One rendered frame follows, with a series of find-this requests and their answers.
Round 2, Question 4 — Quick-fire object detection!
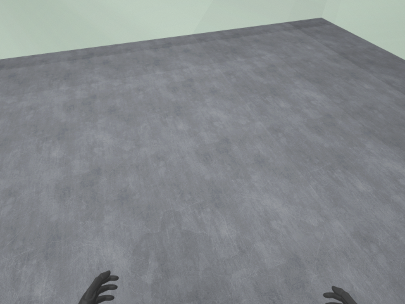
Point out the robot right hand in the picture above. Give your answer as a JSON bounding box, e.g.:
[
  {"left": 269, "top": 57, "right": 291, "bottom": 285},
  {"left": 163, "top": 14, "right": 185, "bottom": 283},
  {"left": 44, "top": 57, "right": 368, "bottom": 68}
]
[{"left": 323, "top": 286, "right": 357, "bottom": 304}]

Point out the robot left hand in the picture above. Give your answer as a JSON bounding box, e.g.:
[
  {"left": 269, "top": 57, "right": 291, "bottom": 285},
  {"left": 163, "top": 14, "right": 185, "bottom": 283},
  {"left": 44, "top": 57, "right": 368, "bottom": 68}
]
[{"left": 78, "top": 270, "right": 119, "bottom": 304}]

